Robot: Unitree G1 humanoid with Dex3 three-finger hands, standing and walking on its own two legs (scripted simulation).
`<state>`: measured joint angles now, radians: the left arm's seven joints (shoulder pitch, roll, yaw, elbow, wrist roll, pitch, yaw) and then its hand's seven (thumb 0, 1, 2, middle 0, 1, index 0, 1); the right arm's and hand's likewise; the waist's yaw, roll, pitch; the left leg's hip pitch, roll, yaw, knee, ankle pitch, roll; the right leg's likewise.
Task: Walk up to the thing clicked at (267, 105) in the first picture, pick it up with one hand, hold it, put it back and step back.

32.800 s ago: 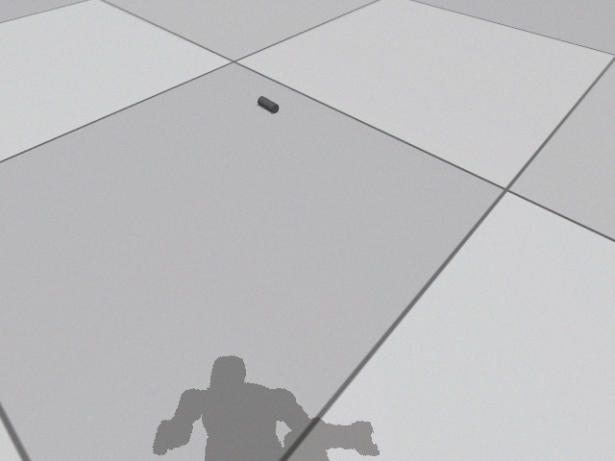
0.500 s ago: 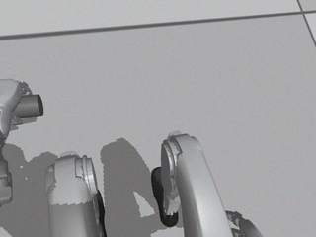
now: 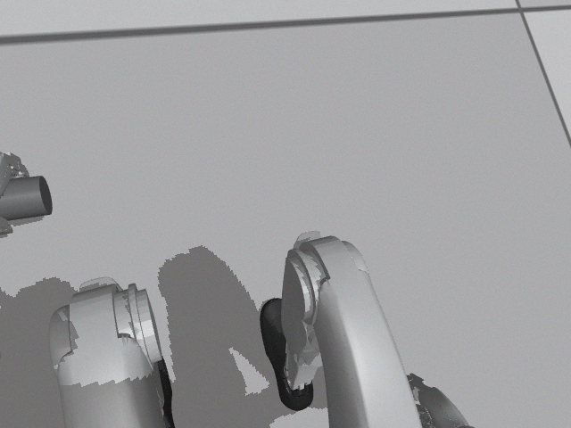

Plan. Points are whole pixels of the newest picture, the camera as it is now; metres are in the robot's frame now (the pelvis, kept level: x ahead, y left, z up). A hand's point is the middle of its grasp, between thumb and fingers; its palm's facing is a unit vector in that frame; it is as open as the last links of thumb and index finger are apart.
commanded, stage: rest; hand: left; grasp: from above
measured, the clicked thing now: out of the picture +0.44 +0.31 -0.23
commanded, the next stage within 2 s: open in 1.14 s
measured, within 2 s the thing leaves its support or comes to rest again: rests again in 0.80 s
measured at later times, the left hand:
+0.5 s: hand (0, 207) +0.44 +0.31 -0.24, palm faces -0.48 -0.12 -0.87, open 8.4 cm
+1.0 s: hand (9, 206) +0.44 +0.30 -0.26, palm faces -0.47 -0.11 -0.87, open 8.5 cm
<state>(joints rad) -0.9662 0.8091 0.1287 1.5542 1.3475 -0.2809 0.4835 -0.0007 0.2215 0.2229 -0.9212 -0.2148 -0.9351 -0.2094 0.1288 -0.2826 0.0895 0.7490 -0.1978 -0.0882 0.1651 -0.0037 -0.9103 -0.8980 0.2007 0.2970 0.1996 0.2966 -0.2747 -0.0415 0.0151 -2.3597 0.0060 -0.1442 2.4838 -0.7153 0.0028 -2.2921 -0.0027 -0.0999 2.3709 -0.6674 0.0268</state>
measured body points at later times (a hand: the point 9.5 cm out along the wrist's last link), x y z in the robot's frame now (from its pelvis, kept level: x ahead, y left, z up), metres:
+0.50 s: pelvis +0.00 +0.00 -0.02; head +0.27 +0.10 +0.33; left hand +0.46 +0.31 -0.19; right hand +0.04 -0.28 -0.09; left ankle +0.07 +0.12 -0.28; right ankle +0.10 -0.12 -0.28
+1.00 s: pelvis +0.00 +0.01 -0.02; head +0.27 +0.11 +0.32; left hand +0.47 +0.30 -0.21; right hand +0.04 -0.26 -0.08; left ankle +0.07 +0.12 -0.28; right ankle +0.10 -0.12 -0.28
